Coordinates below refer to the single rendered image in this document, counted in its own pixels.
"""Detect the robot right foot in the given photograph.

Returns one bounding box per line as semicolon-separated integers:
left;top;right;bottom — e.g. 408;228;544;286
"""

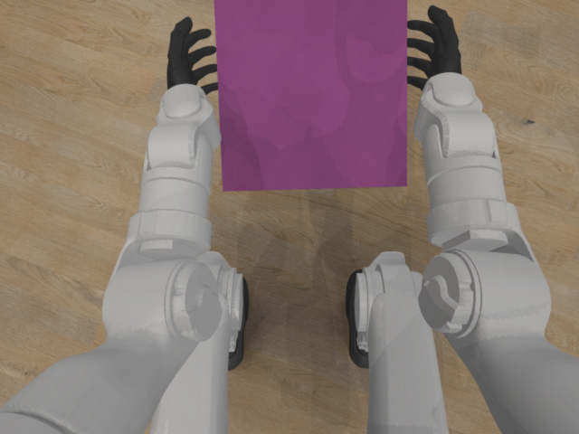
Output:
346;269;369;368

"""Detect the robot right upper arm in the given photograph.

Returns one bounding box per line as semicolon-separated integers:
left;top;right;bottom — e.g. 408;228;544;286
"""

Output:
418;249;579;434

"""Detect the robot foot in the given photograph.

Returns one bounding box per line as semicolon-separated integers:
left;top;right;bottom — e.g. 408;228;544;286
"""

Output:
228;277;249;371
346;269;369;368

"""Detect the left robot forearm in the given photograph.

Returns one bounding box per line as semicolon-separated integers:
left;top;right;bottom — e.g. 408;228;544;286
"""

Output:
102;84;222;323

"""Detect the robot left foot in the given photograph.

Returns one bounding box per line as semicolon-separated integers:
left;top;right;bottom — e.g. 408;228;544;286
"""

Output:
228;277;249;371

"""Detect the robot left hand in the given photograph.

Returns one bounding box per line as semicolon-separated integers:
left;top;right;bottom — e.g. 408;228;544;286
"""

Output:
167;16;218;95

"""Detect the robot left upper arm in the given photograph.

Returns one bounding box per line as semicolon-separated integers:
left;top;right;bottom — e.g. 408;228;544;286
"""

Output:
0;259;223;434

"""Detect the carton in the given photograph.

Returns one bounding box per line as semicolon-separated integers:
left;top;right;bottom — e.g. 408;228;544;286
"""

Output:
214;0;407;192

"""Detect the robot right hand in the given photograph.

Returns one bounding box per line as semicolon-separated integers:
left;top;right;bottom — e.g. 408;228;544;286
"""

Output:
407;5;462;90

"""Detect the right robot forearm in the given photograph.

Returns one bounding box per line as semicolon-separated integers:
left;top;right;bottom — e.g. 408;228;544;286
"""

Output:
413;72;551;312

